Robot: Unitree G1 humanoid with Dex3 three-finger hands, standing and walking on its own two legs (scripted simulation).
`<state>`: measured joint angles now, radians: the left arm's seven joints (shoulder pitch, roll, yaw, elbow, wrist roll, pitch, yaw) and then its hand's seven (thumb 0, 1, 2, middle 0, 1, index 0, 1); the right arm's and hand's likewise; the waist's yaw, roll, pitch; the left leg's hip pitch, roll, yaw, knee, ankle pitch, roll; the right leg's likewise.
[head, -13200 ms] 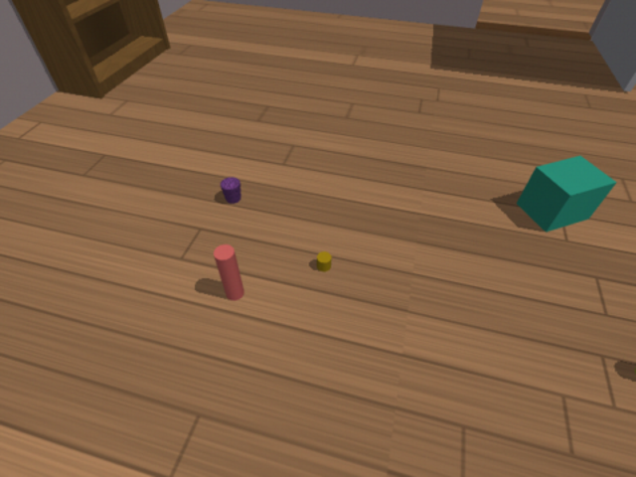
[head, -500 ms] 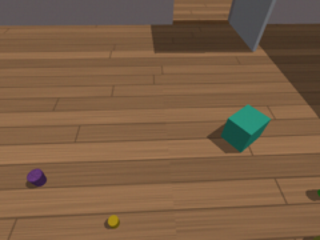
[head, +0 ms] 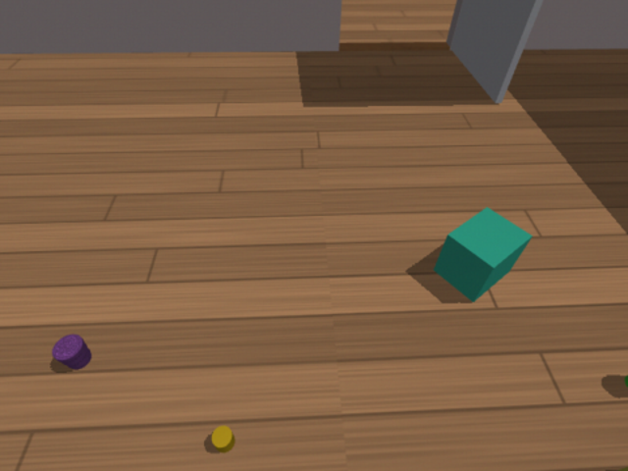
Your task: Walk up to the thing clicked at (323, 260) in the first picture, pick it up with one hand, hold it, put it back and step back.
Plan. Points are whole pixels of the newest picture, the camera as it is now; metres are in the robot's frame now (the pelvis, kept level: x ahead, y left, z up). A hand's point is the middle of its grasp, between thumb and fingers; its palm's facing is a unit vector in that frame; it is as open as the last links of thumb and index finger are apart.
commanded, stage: stand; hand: left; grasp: from above
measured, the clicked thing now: (223, 439) +0.37 +0.26 -0.75
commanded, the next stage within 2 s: rise first in 0.78 s
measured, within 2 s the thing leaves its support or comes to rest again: neither
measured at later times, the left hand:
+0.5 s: hand out of the picture +0.07 +0.26 -0.16, palm faces -0.03 -0.94 -0.34, open 7.4 cm
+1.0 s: hand out of the picture +0.11 +0.25 -0.16, palm faces +0.03 -0.94 -0.33, open 7.7 cm
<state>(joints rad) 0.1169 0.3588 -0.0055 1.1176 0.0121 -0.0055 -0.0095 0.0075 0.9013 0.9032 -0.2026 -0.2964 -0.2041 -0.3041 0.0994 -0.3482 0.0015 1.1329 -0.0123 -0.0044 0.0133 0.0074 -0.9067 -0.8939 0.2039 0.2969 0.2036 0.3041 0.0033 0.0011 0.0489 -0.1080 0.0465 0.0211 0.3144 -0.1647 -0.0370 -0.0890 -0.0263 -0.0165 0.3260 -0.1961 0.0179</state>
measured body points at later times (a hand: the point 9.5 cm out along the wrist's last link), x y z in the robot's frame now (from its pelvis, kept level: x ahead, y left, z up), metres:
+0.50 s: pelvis +0.00 +0.00 +0.00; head +0.01 +0.00 +0.45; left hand +0.07 +0.30 -0.13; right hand +0.07 -0.30 -0.13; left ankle +0.00 +0.14 -0.75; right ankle -0.01 -0.13 -0.75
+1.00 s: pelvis +0.00 +0.00 -0.01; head +0.03 +0.00 +0.44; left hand +0.11 +0.30 -0.13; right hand +0.09 -0.28 -0.13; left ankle +0.01 +0.14 -0.75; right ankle -0.01 -0.13 -0.75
